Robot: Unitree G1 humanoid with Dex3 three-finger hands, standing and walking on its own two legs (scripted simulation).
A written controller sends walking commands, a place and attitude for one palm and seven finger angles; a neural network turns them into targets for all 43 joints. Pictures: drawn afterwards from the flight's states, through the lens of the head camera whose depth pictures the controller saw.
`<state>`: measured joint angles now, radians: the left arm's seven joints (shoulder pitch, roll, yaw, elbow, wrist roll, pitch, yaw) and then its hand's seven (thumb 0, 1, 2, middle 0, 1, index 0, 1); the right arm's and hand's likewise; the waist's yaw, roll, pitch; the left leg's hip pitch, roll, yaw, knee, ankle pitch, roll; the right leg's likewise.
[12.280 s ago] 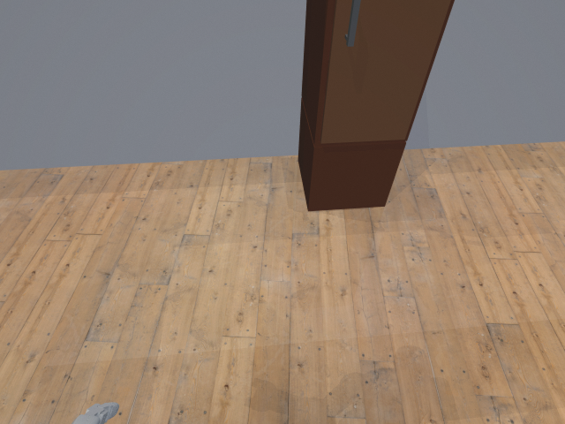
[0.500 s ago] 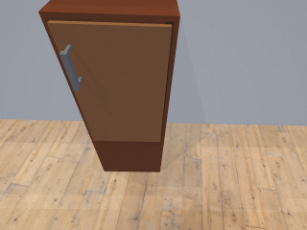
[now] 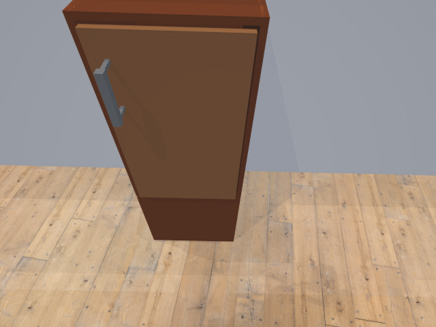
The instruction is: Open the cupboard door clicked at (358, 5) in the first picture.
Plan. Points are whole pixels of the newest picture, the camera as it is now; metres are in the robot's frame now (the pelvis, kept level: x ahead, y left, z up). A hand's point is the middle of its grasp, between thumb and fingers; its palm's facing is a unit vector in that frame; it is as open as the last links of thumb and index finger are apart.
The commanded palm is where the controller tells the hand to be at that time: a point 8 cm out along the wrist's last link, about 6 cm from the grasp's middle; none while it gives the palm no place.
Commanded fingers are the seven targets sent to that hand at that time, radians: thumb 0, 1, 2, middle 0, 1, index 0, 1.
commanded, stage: come to a stop and stand still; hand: left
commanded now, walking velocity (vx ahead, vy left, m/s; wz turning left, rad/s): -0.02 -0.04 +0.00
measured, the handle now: (112, 94) +0.54 +0.26 +0.12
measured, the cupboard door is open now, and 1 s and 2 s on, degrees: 0 0 0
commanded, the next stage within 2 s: look again from close up in 0.78 s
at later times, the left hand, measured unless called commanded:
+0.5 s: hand out of the picture +0.00 +0.16 -0.17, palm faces +0.02 -0.98 -0.21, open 7.2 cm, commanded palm none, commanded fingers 0.00 0.90 0.90 -0.20 -0.30 -0.20 -0.30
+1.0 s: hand out of the picture -0.05 +0.14 -0.17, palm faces +0.02 -0.99 -0.15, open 7.4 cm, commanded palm none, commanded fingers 0.00 0.90 0.90 -0.20 -0.30 -0.20 -0.30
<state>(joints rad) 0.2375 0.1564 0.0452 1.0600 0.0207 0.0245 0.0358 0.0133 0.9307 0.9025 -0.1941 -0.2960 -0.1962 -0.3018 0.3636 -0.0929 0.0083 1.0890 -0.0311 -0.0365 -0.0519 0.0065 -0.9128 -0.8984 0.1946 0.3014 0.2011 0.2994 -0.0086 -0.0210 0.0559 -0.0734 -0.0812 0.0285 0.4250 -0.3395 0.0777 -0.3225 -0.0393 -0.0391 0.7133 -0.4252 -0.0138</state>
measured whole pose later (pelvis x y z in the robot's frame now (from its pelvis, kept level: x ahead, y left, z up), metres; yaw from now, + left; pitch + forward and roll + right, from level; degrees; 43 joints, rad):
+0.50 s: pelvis -0.01 -0.02 +0.00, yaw +0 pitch -3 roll +0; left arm 0.28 0.15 -0.01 1.09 0.01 -0.01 0.04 0.01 0.94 0.90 -0.20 -0.30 -0.20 -0.30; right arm 0.28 -0.16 0.00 1.06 -0.01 -0.02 -0.04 0.01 -0.92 -0.90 0.19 0.30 0.20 0.30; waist -0.01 0.02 0.01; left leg -0.08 -0.03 0.02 0.48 -0.36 0.04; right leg -0.23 0.02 -0.06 0.51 -0.23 -0.04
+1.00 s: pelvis -0.04 -0.01 +0.00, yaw +0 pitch -3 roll +0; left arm 0.34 0.11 -0.02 1.11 0.01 -0.01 0.04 0.01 0.91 0.90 -0.20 -0.30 -0.20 -0.30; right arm 0.40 -0.10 0.02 1.14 -0.01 -0.02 -0.04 0.01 -0.91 -0.90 0.20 0.30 0.20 0.30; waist -0.01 -0.01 0.02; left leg -0.11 -0.04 0.03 0.46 -0.31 0.05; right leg -0.25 0.01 -0.05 0.47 -0.17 -0.03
